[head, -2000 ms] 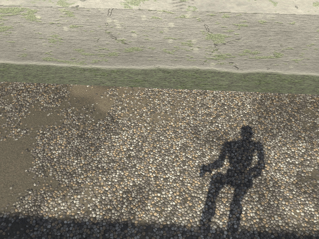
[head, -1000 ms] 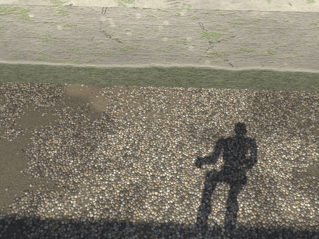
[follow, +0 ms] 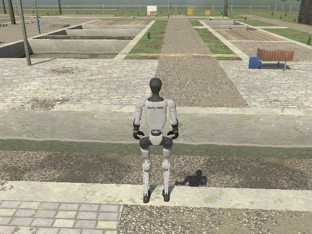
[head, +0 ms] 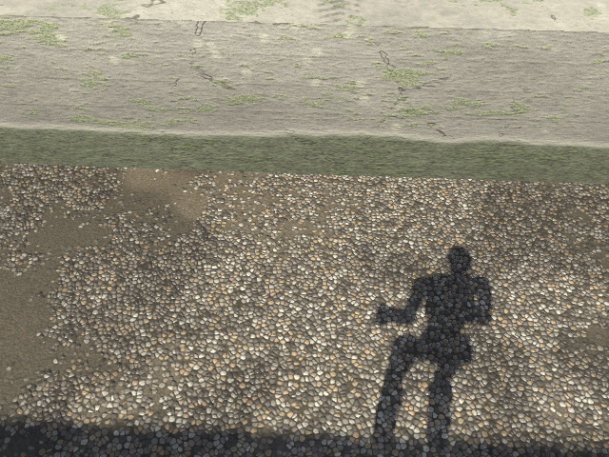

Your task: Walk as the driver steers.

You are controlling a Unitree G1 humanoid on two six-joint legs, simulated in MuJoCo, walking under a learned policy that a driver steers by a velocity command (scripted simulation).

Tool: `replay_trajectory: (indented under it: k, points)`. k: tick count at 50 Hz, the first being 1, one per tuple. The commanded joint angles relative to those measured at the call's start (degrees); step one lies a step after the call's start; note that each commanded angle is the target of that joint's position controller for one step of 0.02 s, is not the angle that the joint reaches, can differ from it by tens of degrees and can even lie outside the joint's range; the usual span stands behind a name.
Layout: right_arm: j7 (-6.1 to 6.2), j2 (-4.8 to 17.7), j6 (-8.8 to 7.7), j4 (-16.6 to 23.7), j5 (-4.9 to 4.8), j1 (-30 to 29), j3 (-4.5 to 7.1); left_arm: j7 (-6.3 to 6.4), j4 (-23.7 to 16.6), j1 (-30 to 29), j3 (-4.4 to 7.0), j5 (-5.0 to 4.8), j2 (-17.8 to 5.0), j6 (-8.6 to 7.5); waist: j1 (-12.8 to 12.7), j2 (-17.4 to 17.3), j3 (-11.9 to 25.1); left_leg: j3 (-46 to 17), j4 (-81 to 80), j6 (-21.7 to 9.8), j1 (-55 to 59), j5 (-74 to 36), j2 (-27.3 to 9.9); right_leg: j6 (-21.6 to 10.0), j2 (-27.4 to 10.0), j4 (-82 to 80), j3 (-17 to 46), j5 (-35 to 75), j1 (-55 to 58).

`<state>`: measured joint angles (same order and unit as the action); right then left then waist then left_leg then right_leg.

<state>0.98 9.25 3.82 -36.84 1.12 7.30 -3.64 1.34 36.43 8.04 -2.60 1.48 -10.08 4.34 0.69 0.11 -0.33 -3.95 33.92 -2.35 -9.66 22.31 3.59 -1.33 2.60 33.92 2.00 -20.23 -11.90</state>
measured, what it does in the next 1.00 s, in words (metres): stands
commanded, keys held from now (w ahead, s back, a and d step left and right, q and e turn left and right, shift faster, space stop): w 1.00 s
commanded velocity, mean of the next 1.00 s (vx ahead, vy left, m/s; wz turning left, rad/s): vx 0.49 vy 0.00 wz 0.00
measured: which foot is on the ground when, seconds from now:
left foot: down 0.00-1.00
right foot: down 0.00-1.00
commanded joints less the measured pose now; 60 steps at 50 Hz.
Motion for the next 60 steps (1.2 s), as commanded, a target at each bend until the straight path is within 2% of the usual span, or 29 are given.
replay_trajectory:
  k: [1, 3, 6, 7, 9, 16, 17, 18, 21, 22, 23, 28, 29, 30, 34, 35, 36, 40, 41, 42, 46, 47, 48, 52, 53, 57, 58, 59, 60]
  points:
    - [-0.39, 3.63, -0.80, 6.53, 0.37, -7.30, 0.99, -0.01, -6.21, -6.07, 1.19, -0.32, -4.44, -0.69, 0.39, -0.81, 1.04, -1.48, -2.97, -1.44, -4.96, -24.88, -4.10, -1.52, -4.23, -1.90, 3.53, 25.76, 3.15]
    - [0.13, 3.69, -0.91, 4.70, -0.06, -2.52, 1.05, 0.14, -4.81, -2.91, 1.39, 0.17, -4.09, -0.99, -0.09, -0.30, 7.54, -3.05, -4.38, -1.44, -2.92, -18.21, -3.92, -1.62, -3.27, -1.59, 2.63, 17.19, 7.45]
    - [0.28, 3.97, -0.45, 5.53, -0.30, -5.28, 1.09, -0.03, -5.01, -4.07, 1.19, 0.12, -3.81, -1.22, -0.43, -1.04, 3.07, -3.80, -5.05, -1.80, -4.15, -17.78, -4.20, -1.25, -2.85, -2.23, 2.48, 14.31, 4.85]
    - [-0.49, 3.63, -0.65, 6.96, 0.26, -7.73, 0.96, -0.11, -6.38, -6.56, 1.26, -0.37, -4.44, -0.76, 0.50, -0.81, 0.61, -1.52, -2.74, -1.42, -5.29, -25.18, -4.17, -1.14, -4.09, -1.34, 3.29, 25.40, 2.69]
    - [0.00, 3.59, -0.95, 5.10, -0.08, -3.00, 1.03, 0.06, -4.94, -3.32, 1.44, 0.20, -3.98, -1.12, -0.03, -0.26, 7.51, -3.21, -4.19, -1.46, -2.98, -18.49, -3.96, -1.34, -3.21, -1.16, 2.54, 16.95, 7.17]
    - [0.07, 3.72, -0.42, 6.15, -0.27, -5.64, 0.98, -0.19, -5.03, -4.46, 1.17, 0.08, -3.68, -1.52, -0.23, -1.11, 2.54, -4.03, -5.19, -1.84, -4.86, -17.32, -4.18, -0.93, -2.93, -1.70, 2.50, 14.12, 4.44]
    - [-0.69, 3.38, -0.81, 7.52, 0.30, -8.07, 0.87, -0.24, -6.36, -6.91, 1.25, -0.40, -4.30, -1.10, 0.69, -0.64, 0.68, -1.70, -2.74, -1.52, -5.56, -24.87, -4.15, -0.86, -4.23, -0.91, 3.35, 25.55, 2.60]
    - [-0.10, 3.43, -0.88, 5.84, -0.05, -4.07, 0.99, -0.04, -4.87, -3.96, 1.40, 0.15, -3.92, -1.47, 0.12, -0.28, 6.27, -3.51, -4.42, -1.63, -3.46, -18.28, -4.01, -1.14, -3.27, -1.00, 2.66, 16.43, 6.42]
    - [0.04, 3.56, -0.63, 6.34, -0.32, -5.96, 0.94, -0.13, -5.03, -4.63, 1.18, 0.12, -3.53, -1.55, -0.22, -0.96, 3.16, -4.00, -4.95, -1.86, -4.53, -17.99, -4.20, -0.91, -2.96, -1.48, 2.43, 14.50, 4.73]
    - [-0.72, 3.16, -0.88, 7.75, 0.25, -8.37, 0.79, -0.21, -6.42, -7.16, 1.29, -0.35, -4.18, -1.05, 0.69, -0.51, 0.86, -1.66, -2.67, -1.52, -5.43, -25.49, -4.21, -0.75, -4.10, -0.67, 3.18, 25.48, 2.62]
    - [-0.14, 3.26, -0.87, 6.05, -0.11, -4.38, 0.92, -0.05, -4.92, -4.16, 1.39, 0.19, -3.74, -1.39, 0.12, -0.45, 6.30, -3.50, -4.31, -1.64, -3.56, -18.85, -4.06, -0.99, -3.18, -0.78, 2.51, 16.27, 6.32]
    - [-0.03, 3.46, -0.55, 6.58, -0.34, -6.04, 0.88, -0.19, -5.03, -4.71, 1.20, 0.13, -3.50, -1.54, -0.20, -1.23, 2.84, -4.02, -5.03, -1.90, -4.94, -18.14, -4.25, -0.73, -2.92, -1.21, 2.36, 14.27, 4.54]
    - [-0.80, 3.05, -0.92, 7.94, 0.30, -8.39, 0.74, -0.28, -6.34, -7.10, 1.27, -0.30, -4.09, -1.09, 0.70, -0.70, 1.03, -1.65, -2.64, -1.61, -5.59, -25.46, -4.21, -0.62, -4.16, -0.47, 3.17, 25.51, 2.70]
    - [-0.21, 3.19, -0.98, 6.23, -0.10, -4.35, 0.90, -0.08, -4.87, -4.14, 1.41, 0.22, -3.72, -1.46, 0.15, -0.47, 6.59, -3.50, -4.31, -1.70, -3.55, -18.91, -4.07, -0.92, -3.22, -0.59, 2.55, 16.39, 6.50]
    - [-0.07, 3.41, -0.65, 6.74, -0.37, -6.08, 0.87, -0.18, -5.07, -4.86, 1.26, 0.16, -3.50, -1.54, -0.21, -1.09, 2.97, -4.00, -5.00, -1.92, -4.89, -18.41, -4.31, -0.70, -2.87, -1.05, 2.34, 14.31, 4.62]
    - [-0.85, 2.97, -0.96, 8.10, 0.27, -8.46, 0.68, -0.28, -6.35, -7.30, 1.27, -0.30, -4.00, -1.04, 0.71, -0.67, 0.95, -1.60, -2.62, -1.62, -5.79, -25.56, -4.26, -0.55, -4.12, -0.32, 3.10, 25.36, 2.63]
    - [-0.26, 3.11, -1.02, 6.37, -0.12, -4.37, 0.85, -0.10, -4.89, -4.29, 1.40, 0.24, -3.62, -1.43, 0.16, -0.49, 6.60, -3.47, -4.28, -1.72, -3.68, -19.03, -4.12, -0.86, -3.20, -0.46, 2.54, 16.29, 6.48]
    - [-0.11, 3.34, -0.71, 6.86, -0.38, -6.04, 0.83, -0.19, -5.07, -4.97, 1.25, 0.17, -3.44, -1.54, -0.20, -1.10, 3.01, -3.97, -5.00, -1.94, -5.00, -18.40, -4.35, -0.66, -2.86, -0.94, 2.36, 14.22, 4.62]
    - [-0.88, 2.90, -1.02, 8.23, 0.28, -8.44, 0.64, -0.30, -6.36, -7.42, 1.26, -0.28, -3.93, -1.03, 0.72, -0.66, 0.97, -1.56, -2.62, -1.65, -5.90, -25.53, -4.29, -0.50, -4.10, -0.23, 3.11, 25.26, 2.61]
    - [-0.29, 3.05, -1.08, 6.49, -0.12, -4.33, 0.82, -0.11, -4.90, -4.41, 1.40, 0.25, -3.55, -1.42, 0.18, -0.50, 6.63, -3.42, -4.28, -1.74, -3.79, -18.99, -4.16, -0.81, -3.19, -0.36, 2.57, 16.21, 6.47]
    - [-0.14, 3.28, -0.76, 6.97, -0.37, -5.98, 0.80, -0.20, -5.08, -5.09, 1.25, 0.17, -3.38, -1.53, -0.18, -1.09, 3.02, -3.90, -5.00, -1.95, -5.09, -18.33, -4.39, -0.64, -2.85, -0.85, 2.40, 14.17, 4.60]
    - [-0.92, 2.83, -1.07, 8.35, 0.29, -8.39, 0.60, -0.32, -6.37, -7.54, 1.25, -0.28, -3.88, -1.02, 0.73, -0.64, 0.98, -1.49, -2.61, -1.66, -5.98, -25.45, -4.32, -0.47, -4.08, -0.15, 3.14, 25.22, 2.56]
    - [-0.33, 2.99, -1.13, 6.60, -0.12, -4.27, 0.79, -0.13, -4.91, -4.51, 1.39, 0.25, -3.49, -1.41, 0.20, -0.49, 6.66, -3.34, -4.27, -1.74, -3.86, -18.92, -4.19, -0.79, -3.18, -0.28, 2.61, 16.18, 6.44]
    - [-0.92, 2.76, -1.15, 8.45, 0.28, -8.39, 0.58, -0.30, -6.44, -7.67, 1.29, -0.24, -3.87, -1.01, 0.72, -0.53, 1.10, -1.45, -2.63, -1.65, -5.86, -25.53, -4.39, -0.46, -4.00, -0.10, 3.15, 25.12, 2.57]
    - [-0.34, 2.96, -1.14, 6.69, -0.15, -4.30, 0.76, -0.13, -4.94, -4.68, 1.37, 0.25, -3.43, -1.37, 0.20, -0.54, 6.54, -3.28, -4.26, -1.75, -4.02, -18.90, -4.26, -0.75, -3.13, -0.22, 2.60, 15.97, 6.30]
    - [-0.18, 3.19, -0.84, 7.15, -0.37, -5.85, 0.76, -0.23, -5.10, -5.24, 1.23, 0.19, -3.29, -1.51, -0.16, -1.13, 3.07, -3.75, -4.99, -1.96, -5.20, -18.12, -4.47, -0.59, -2.81, -0.74, 2.47, 13.98, 4.49]
    - [-0.96, 2.73, -1.14, 8.54, 0.31, -8.30, 0.55, -0.35, -6.40, -7.69, 1.23, -0.25, -3.80, -1.00, 0.75, -0.67, 0.99, -1.35, -2.59, -1.68, -6.09, -25.28, -4.39, -0.42, -4.03, -0.05, 3.20, 25.07, 2.42]
    - [-0.37, 2.91, -1.20, 6.77, -0.12, -4.14, 0.75, -0.15, -4.92, -4.65, 1.36, 0.25, -3.41, -1.40, 0.23, -0.51, 6.70, -3.19, -4.24, -1.76, -3.95, -18.73, -4.28, -0.75, -3.14, -0.18, 2.69, 16.03, 6.33]
    - [-0.27, 3.12, -1.10, 6.91, -0.34, -5.13, 0.71, -0.19, -5.15, -4.96, 1.21, 0.21, -3.15, -1.46, -0.14, -0.96, 4.25, -3.44, -4.69, -1.84, -5.00, -18.23, -4.33, -0.61, -2.89, -0.51, 2.47, 14.85, 5.15]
